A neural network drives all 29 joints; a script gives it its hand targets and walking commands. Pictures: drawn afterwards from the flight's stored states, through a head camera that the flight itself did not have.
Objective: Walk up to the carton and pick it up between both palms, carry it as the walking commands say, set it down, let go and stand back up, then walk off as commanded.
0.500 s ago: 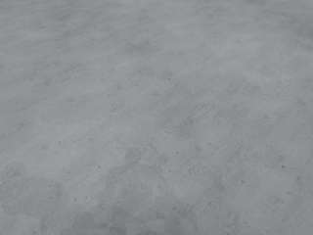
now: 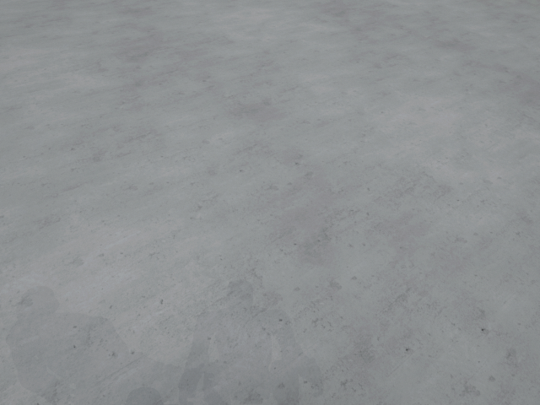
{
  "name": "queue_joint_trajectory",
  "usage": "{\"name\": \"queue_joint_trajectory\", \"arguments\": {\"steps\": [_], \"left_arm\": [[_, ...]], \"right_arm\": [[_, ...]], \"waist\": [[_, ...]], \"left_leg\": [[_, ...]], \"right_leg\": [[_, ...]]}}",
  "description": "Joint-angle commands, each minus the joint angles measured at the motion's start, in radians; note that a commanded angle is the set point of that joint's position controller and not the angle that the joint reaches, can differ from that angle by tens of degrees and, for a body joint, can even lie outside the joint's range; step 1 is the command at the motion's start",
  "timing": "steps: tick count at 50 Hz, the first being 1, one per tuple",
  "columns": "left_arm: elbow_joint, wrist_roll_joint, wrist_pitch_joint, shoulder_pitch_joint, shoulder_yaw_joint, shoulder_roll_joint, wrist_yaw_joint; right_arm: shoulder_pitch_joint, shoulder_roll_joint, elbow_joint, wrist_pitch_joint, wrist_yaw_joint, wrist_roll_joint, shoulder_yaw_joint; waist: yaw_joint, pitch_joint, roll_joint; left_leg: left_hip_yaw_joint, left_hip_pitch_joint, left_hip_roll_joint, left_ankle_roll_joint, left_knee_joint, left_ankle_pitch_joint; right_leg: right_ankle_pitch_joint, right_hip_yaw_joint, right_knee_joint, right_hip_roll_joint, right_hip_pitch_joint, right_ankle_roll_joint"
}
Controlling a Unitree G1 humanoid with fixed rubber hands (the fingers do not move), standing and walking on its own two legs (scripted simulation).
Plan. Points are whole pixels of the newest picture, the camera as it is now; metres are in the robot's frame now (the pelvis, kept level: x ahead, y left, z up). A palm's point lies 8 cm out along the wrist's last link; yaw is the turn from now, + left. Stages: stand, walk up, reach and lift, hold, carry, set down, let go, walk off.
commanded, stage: stand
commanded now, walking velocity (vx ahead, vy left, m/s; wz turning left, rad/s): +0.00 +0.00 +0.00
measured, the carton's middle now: out of the picture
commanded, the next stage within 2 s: none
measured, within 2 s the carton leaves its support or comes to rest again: neither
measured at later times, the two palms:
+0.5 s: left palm out of the picture -0.03 +0.21 -0.15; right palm out of the picture -0.04 -0.21 -0.15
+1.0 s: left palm out of the picture -0.03 +0.20 -0.15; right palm out of the picture -0.05 -0.20 -0.15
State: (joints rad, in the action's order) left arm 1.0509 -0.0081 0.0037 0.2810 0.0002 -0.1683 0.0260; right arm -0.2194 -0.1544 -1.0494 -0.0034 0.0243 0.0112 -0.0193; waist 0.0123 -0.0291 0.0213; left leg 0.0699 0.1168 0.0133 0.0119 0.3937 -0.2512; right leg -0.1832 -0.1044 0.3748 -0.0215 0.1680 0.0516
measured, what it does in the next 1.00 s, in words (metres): stands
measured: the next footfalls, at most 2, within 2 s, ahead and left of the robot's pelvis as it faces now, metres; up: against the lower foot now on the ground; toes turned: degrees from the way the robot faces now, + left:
none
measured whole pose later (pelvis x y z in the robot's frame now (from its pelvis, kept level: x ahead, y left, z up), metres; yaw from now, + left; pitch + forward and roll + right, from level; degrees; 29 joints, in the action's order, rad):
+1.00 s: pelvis +0.00 -0.01 +0.00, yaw -1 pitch -1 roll +0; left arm 1.17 -0.01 0.02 0.32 0.03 -0.12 0.04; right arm -0.34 -0.10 -1.19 0.01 0.04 0.01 0.02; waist 0.01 -0.03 0.00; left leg 0.07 0.11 0.02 0.00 0.39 -0.26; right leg -0.20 -0.08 0.40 -0.03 0.18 0.06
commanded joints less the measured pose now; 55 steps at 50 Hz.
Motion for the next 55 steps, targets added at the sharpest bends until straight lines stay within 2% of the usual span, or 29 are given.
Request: {"name": "queue_joint_trajectory", "arguments": {"steps": [1, 4, 11, 26, 55], "left_arm": [[0.008, -0.006, 0.010, 0.057, -0.015, -0.084, 0.001], [0.031, -0.003, 0.012, 0.062, -0.009, -0.075, 0.005], [0.071, -0.002, 0.012, 0.087, 0.002, -0.059, 0.010], [0.104, 0.000, 0.015, 0.108, 0.012, -0.043, 0.013], [0.125, 0.002, 0.021, 0.130, 0.017, -0.019, 0.013]], "right_arm": [[-0.055, -0.075, -0.013, 0.015, 0.006, -0.004, -0.006], [-0.067, -0.069, -0.031, 0.013, 0.008, -0.002, -0.002], [-0.108, -0.052, -0.074, 0.011, 0.012, -0.001, 0.008], [-0.177, -0.015, -0.126, 0.012, 0.017, 0.000, 0.023], [-0.224, 0.001, -0.147, 0.016, 0.022, -0.002, 0.031]], "waist": [[-0.006, -0.033, -0.070], [-0.006, -0.042, -0.031], [0.000, -0.052, -0.010], [0.002, -0.069, -0.021], [-0.001, -0.073, -0.027]], "left_leg": [[-0.102, 0.060, 0.113, 0.004, -0.107, 0.073], [-0.099, 0.049, 0.110, 0.005, -0.105, 0.068], [-0.092, 0.058, 0.099, 0.004, -0.103, 0.062], [-0.087, 0.070, 0.090, 0.006, -0.088, 0.056], [-0.090, 0.069, 0.095, 0.010, -0.074, 0.074]], "right_leg": [[0.098, 0.162, -0.074, 0.151, -0.044, -0.010], [0.070, 0.161, -0.086, 0.143, -0.024, -0.012], [0.048, 0.164, -0.085, 0.136, -0.018, -0.010], [0.034, 0.173, -0.074, 0.132, 0.013, 0.001], [0.071, 0.167, -0.061, 0.124, 0.011, 0.007]]}}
